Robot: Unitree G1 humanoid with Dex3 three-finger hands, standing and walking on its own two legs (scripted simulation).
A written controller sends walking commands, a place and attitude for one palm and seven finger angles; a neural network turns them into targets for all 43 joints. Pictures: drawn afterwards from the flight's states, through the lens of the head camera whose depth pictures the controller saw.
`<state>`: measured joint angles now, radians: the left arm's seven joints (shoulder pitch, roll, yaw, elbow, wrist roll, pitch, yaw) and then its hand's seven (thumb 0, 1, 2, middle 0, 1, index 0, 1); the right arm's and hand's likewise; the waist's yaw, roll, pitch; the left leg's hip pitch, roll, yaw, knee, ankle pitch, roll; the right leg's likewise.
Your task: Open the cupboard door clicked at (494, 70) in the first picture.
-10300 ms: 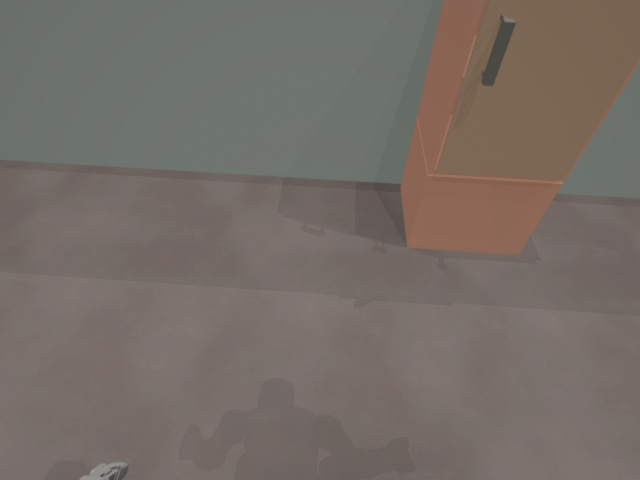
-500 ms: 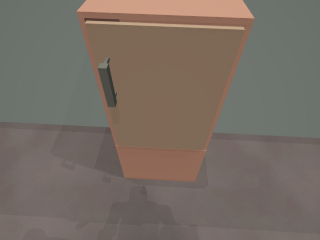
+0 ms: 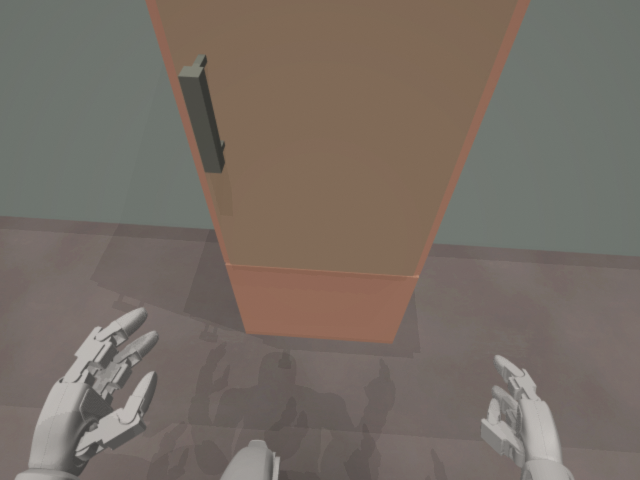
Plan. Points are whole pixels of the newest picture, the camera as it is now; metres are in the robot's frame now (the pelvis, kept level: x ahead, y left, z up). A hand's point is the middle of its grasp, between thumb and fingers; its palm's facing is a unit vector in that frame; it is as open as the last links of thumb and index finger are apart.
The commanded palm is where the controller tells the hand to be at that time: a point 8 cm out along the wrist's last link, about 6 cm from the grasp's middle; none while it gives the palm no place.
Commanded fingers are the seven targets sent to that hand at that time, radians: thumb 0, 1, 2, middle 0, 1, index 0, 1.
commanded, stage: raise the hand with hooked fingers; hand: left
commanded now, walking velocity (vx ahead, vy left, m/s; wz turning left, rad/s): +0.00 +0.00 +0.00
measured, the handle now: (208, 116) +0.56 +0.21 +0.14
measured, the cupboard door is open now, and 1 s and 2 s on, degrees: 0 0 0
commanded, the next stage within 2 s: move the hooked fingers beside the handle in 1.74 s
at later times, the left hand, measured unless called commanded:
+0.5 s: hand (80, 368) +0.21 +0.27 +0.08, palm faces +0.03 -1.00 -0.05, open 11.2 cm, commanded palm +0.19 +0.31 +0.09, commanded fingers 0.00 -0.13 0.46 -0.27 -0.96 -0.27 -0.96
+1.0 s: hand (31, 312) +0.24 +0.30 +0.14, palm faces +0.04 -1.00 -0.04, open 13.7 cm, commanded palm +0.22 +0.35 +0.14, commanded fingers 0.00 -0.50 0.30 -0.30 -1.20 -0.30 -1.20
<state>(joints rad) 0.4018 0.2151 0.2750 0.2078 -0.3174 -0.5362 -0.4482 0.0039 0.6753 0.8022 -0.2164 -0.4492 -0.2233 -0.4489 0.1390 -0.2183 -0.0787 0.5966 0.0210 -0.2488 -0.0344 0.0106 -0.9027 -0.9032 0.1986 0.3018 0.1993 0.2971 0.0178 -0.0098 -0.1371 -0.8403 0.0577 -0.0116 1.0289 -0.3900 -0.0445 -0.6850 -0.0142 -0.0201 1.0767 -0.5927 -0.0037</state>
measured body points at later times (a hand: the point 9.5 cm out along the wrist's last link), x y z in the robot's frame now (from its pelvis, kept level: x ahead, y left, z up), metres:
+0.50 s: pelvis -0.02 +0.02 +0.01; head +0.01 +0.03 +0.46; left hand +0.20 +0.32 +0.08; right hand +0.13 -0.23 -0.07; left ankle +0.06 +0.15 -0.67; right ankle -0.03 -0.12 -0.67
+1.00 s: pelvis -0.02 +0.03 +0.04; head -0.01 +0.04 +0.49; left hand +0.23 +0.35 +0.14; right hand +0.17 -0.19 -0.02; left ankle +0.06 +0.15 -0.67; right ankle -0.03 -0.12 -0.67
